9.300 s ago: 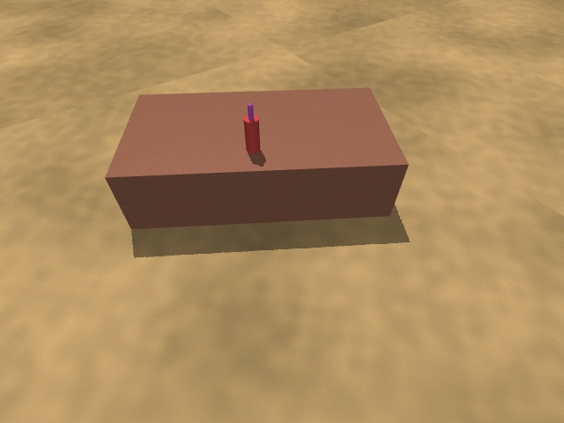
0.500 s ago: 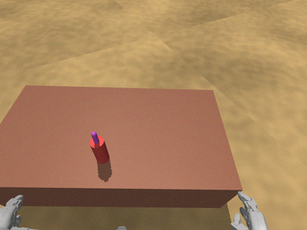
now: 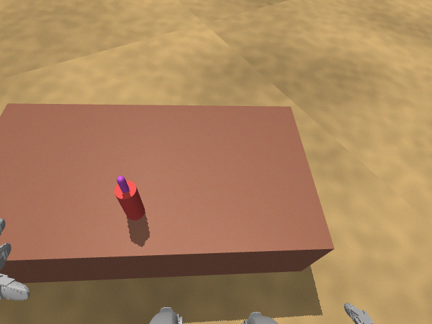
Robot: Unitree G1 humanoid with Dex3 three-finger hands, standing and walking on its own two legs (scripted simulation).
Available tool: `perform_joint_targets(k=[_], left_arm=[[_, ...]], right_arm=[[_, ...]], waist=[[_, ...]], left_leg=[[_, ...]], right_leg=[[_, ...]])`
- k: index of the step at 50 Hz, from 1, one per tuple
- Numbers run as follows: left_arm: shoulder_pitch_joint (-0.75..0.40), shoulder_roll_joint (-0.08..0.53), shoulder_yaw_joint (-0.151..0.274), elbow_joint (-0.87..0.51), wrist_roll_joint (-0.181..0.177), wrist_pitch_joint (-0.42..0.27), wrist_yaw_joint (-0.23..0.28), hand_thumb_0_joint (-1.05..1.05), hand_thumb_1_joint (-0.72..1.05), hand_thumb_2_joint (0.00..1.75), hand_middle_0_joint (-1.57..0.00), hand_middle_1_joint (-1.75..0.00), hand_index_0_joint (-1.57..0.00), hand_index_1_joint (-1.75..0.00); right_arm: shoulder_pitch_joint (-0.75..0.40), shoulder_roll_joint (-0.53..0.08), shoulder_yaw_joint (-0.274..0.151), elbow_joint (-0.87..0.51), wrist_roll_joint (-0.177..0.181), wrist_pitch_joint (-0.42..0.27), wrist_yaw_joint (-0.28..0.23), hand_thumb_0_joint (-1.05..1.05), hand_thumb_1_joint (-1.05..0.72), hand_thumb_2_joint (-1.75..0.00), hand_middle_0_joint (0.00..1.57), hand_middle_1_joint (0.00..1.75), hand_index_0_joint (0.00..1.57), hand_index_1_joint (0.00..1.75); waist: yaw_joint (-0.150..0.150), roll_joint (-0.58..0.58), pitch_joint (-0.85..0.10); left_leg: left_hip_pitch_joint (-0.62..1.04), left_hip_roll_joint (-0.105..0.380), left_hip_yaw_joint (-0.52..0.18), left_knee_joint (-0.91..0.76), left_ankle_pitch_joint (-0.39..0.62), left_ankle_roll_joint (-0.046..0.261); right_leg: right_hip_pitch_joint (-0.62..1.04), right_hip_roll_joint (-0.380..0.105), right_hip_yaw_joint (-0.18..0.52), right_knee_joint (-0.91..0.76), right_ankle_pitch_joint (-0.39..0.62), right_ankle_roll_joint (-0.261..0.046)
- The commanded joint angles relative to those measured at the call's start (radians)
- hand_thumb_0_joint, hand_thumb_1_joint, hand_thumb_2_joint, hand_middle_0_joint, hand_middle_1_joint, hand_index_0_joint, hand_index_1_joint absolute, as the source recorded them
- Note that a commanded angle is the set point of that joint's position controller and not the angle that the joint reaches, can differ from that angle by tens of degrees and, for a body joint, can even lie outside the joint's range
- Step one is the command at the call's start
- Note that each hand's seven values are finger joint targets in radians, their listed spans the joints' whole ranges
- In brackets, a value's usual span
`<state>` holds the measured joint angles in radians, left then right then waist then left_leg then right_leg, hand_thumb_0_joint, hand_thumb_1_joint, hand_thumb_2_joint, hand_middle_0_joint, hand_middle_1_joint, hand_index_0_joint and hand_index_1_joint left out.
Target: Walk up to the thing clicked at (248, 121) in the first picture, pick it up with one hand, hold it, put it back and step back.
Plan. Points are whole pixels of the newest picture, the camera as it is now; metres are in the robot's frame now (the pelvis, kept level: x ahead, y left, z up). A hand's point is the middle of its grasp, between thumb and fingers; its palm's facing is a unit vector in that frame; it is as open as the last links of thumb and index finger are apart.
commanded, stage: go down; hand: left
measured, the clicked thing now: (128, 196) +0.51 +0.24 -0.27
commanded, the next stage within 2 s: none
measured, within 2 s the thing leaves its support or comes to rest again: neither
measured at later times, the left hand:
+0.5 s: hand (1, 222) +0.32 +0.39 -0.01, palm faces +0.24 -0.96 -0.12, open 17.4 cm
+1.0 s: hand out of the picture +0.34 +0.41 -0.01, palm faces +0.25 -0.96 -0.10, open 17.5 cm
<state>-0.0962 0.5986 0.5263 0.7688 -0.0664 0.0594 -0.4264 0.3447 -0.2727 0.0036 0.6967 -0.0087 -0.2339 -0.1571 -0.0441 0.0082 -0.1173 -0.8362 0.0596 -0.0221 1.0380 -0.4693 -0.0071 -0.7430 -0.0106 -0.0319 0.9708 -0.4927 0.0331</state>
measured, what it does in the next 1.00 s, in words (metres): stands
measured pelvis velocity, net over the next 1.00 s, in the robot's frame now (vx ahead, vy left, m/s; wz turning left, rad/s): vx -0.01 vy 0.01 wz -0.01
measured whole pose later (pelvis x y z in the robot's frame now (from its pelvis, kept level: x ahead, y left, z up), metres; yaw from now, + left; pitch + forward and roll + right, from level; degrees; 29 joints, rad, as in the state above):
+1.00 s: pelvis -0.01 +0.01 -0.02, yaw +0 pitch +20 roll -5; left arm -0.50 0.82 0.68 1.14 -0.07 -0.21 -0.54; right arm 0.29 -0.28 0.06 0.70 -0.04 -0.18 -0.14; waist -0.07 -0.03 -0.09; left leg -1.01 0.06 -0.05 1.12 -0.47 0.00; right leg -0.89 0.00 -0.05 1.02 -0.49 0.04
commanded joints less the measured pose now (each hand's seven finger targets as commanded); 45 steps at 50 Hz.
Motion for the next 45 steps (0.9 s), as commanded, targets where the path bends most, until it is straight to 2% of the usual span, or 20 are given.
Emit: perform_joint_targets(k=[1,2,5,8,9,13,16,17,19,21,25,27,28,32,34,39,41,43,44,45], left_arm=[[-0.227,0.416,0.108,-0.229,0.002,-0.114,0.026,0.00,-0.59,0.04,-0.08,0.00,-0.05,-0.03],[-0.275,0.413,0.101,-0.235,0.006,-0.123,0.031,0.00,-0.58,0.05,-0.08,-0.01,-0.05,-0.03],[-0.395,0.455,0.139,-0.169,0.000,-0.161,0.035,0.00,-0.57,0.04,-0.07,-0.01,-0.05,-0.03],[-0.461,0.456,0.124,-0.042,0.002,-0.192,0.013,0.00,-0.52,0.04,-0.06,-0.01,-0.05,-0.02],[-0.447,0.445,0.111,0.009,0.006,-0.194,0.002,0.00,-0.48,0.05,-0.06,-0.01,-0.04,-0.02],[-0.499,0.477,0.098,0.111,0.006,-0.202,-0.044,0.00,-0.52,0.02,-0.07,-0.02,-0.06,-0.02],[-0.520,0.514,0.120,0.166,-0.003,-0.220,-0.056,0.00,-0.54,0.02,-0.07,-0.03,-0.06,-0.03],[-0.519,0.537,0.139,0.158,-0.010,-0.232,-0.057,0.00,-0.54,0.03,-0.07,-0.03,-0.06,-0.03],[-0.564,0.565,0.156,0.149,-0.013,-0.258,-0.063,0.00,-0.56,0.03,-0.07,-0.02,-0.06,-0.03],[-0.575,0.601,0.185,0.143,-0.018,-0.282,-0.064,0.00,-0.53,0.04,-0.06,-0.03,-0.05,-0.04],[-0.589,0.618,0.198,0.150,-0.021,-0.308,-0.076,0.00,-0.50,0.05,-0.07,-0.02,-0.05,-0.03],[-0.601,0.639,0.207,0.146,-0.020,-0.313,-0.076,0.00,-0.50,0.05,-0.06,-0.01,-0.05,-0.03],[-0.593,0.636,0.204,0.157,-0.021,-0.314,-0.079,0.00,-0.51,0.05,-0.06,-0.01,-0.05,-0.02],[-0.568,0.635,0.213,0.177,-0.027,-0.310,-0.093,0.00,-0.54,0.05,-0.07,-0.01,-0.05,-0.03],[-0.553,0.610,0.197,0.191,-0.025,-0.302,-0.098,0.00,-0.54,0.05,-0.07,-0.02,-0.05,-0.04],[-0.578,0.612,0.200,0.177,-0.035,-0.313,-0.098,0.00,-0.58,0.05,-0.06,-0.02,-0.05,-0.04],[-0.596,0.609,0.198,0.164,-0.039,-0.318,-0.100,0.00,-0.57,0.05,-0.06,-0.02,-0.04,-0.04],[-0.604,0.631,0.206,0.162,-0.032,-0.321,-0.098,0.00,-0.56,0.05,-0.06,-0.02,-0.05,-0.04],[-0.610,0.614,0.199,0.163,-0.032,-0.323,-0.100,0.00,-0.61,0.08,-0.07,-0.04,-0.04,-0.07],[-0.616,0.622,0.198,0.172,-0.030,-0.327,-0.102,0.00,-0.54,0.06,-0.06,-0.02,-0.04,-0.04]], right_arm=[[0.025,-0.180,-0.067,-0.106,-0.002,-0.042,-0.020,0.00,-0.90,-0.90,0.20,0.30,0.20,0.30],[0.029,-0.184,-0.069,-0.102,-0.003,-0.040,-0.020,0.00,-0.90,-0.90,0.20,0.30,0.20,0.30],[0.028,-0.188,-0.063,-0.082,-0.005,-0.037,-0.025,0.00,-0.89,-0.90,0.20,0.30,0.20,0.30],[0.030,-0.192,-0.054,-0.078,-0.010,-0.032,-0.023,0.00,-0.89,-0.90,0.20,0.30,0.20,0.30],[0.025,-0.191,-0.049,-0.087,-0.011,-0.032,-0.022,0.00,-0.89,-0.90,0.20,0.30,0.20,0.30],[0.039,-0.206,-0.041,-0.086,-0.012,-0.027,-0.014,0.00,-0.88,-0.89,0.20,0.30,0.20,0.30],[0.040,-0.210,-0.030,-0.094,-0.015,-0.024,-0.008,0.00,-0.88,-0.89,0.20,0.30,0.20,0.30],[0.036,-0.208,-0.026,-0.102,-0.014,-0.024,-0.006,0.00,-0.88,-0.89,0.20,0.30,0.20,0.30],[0.050,-0.213,-0.024,-0.094,-0.017,-0.014,-0.005,0.00,-0.88,-0.89,0.20,0.30,0.20,0.30],[0.049,-0.218,-0.023,-0.095,-0.019,-0.010,-0.004,0.00,-0.88,-0.90,0.20,0.30,0.20,0.30],[0.066,-0.225,-0.024,-0.078,-0.024,0.003,-0.005,0.00,-0.89,-0.90,0.20,0.30,0.20,0.30],[0.066,-0.226,-0.024,-0.077,-0.026,0.007,-0.005,0.00,-0.89,-0.90,0.20,0.30,0.20,0.30],[0.064,-0.224,-0.023,-0.075,-0.024,0.009,-0.006,0.00,-0.89,-0.90,0.20,0.30,0.20,0.30],[0.080,-0.226,-0.022,-0.063,-0.027,0.016,-0.005,0.00,-0.90,-0.90,0.20,0.30,0.20,0.30],[0.088,-0.227,-0.023,-0.063,-0.028,0.021,-0.004,0.00,-0.91,-0.90,0.20,0.30,0.20,0.30],[0.084,-0.224,-0.023,-0.064,-0.023,0.026,-0.001,0.00,-0.90,-0.90,0.20,0.30,0.20,0.30],[0.091,-0.222,-0.022,-0.057,-0.026,0.027,-0.001,0.00,-0.91,-0.90,0.20,0.30,0.20,0.30],[0.086,-0.222,-0.022,-0.056,-0.026,0.028,0.000,0.00,-0.91,-0.90,0.20,0.30,0.20,0.30],[0.087,-0.223,-0.025,-0.056,-0.026,0.029,-0.001,0.00,-0.90,-0.90,0.20,0.30,0.20,0.30],[0.080,-0.225,-0.024,-0.050,-0.028,0.029,-0.002,0.00,-0.90,-0.90,0.20,0.30,0.20,0.30]], waist=[[0.021,0.157,-0.301],[0.008,0.166,-0.280],[-0.008,0.157,-0.245],[-0.021,0.154,-0.211],[-0.020,0.130,-0.192],[-0.008,0.192,-0.221],[-0.010,0.163,-0.258],[0.000,0.148,-0.260],[-0.007,0.156,-0.312],[0.001,0.137,-0.338],[-0.002,0.178,-0.384],[0.002,0.192,-0.374],[0.003,0.187,-0.365],[0.007,0.206,-0.389],[0.000,0.198,-0.383],[0.000,0.185,-0.354],[-0.011,0.176,-0.377],[-0.003,0.198,-0.359],[-0.008,0.188,-0.364],[-0.009,0.212,-0.356]], left_leg=[[0.332,-0.028,-0.013,-0.134,0.431,0.019],[0.347,-0.022,-0.019,-0.150,0.383,0.015],[0.296,-0.019,-0.027,-0.154,0.291,0.017],[0.252,-0.019,-0.027,-0.158,0.206,0.019],[0.225,-0.024,-0.015,-0.158,0.178,0.023],[0.226,-0.017,-0.030,-0.170,0.129,0.014],[0.207,-0.018,-0.027,-0.143,0.157,0.016],[0.182,-0.023,-0.017,-0.135,0.155,0.018],[0.206,-0.020,-0.020,-0.111,0.210,0.020],[0.197,-0.022,-0.019,-0.101,0.237,0.022],[0.269,-0.017,-0.026,-0.085,0.338,0.015],[0.261,-0.020,-0.025,-0.087,0.319,0.015],[0.258,-0.020,-0.023,-0.087,0.304,0.015],[0.284,-0.015,-0.033,-0.071,0.402,0.011],[0.281,-0.014,-0.036,-0.064,0.435,0.011],[0.260,-0.012,-0.038,-0.074,0.374,0.011],[0.277,-0.010,-0.042,-0.060,0.432,0.012],[0.275,-0.011,-0.045,-0.068,0.413,0.010],[0.294,-0.009,-0.046,-0.070,0.410,0.009],[0.287,-0.005,-0.053,-0.070,0.412,0.005]], right_leg=[[0.054,0.029,-0.012,-0.106,0.333,-0.042],[0.034,0.032,-0.016,-0.108,0.287,-0.044],[-0.002,0.032,-0.017,-0.109,0.227,-0.046],[-0.027,0.030,-0.013,-0.109,0.176,-0.049],[-0.022,0.026,-0.006,-0.122,0.165,-0.051],[-0.055,0.028,-0.017,-0.107,0.133,-0.052],[-0.049,0.030,-0.022,-0.100,0.146,-0.052],[-0.031,0.029,-0.017,-0.102,0.145,-0.053],[-0.047,0.030,-0.018,-0.087,0.177,-0.053],[-0.027,0.028,-0.016,-0.080,0.197,-0.053],[-0.056,0.031,-0.018,-0.063,0.252,-0.054],[-0.059,0.029,-0.016,-0.068,0.239,-0.055],[-0.064,0.030,-0.014,-0.071,0.227,-0.056],[-0.072,0.031,-0.022,-0.058,0.274,-0.055],[-0.078,0.032,-0.027,-0.057,0.292,-0.055],[-0.087,0.036,-0.030,-0.058,0.252,-0.057],[-0.083,0.035,-0.031,-0.052,0.289,-0.053],[-0.098,0.032,-0.031,-0.051,0.268,-0.055],[-0.104,0.034,-0.032,-0.053,0.264,-0.054],[-0.122,0.034,-0.034,-0.044,0.256,-0.055]])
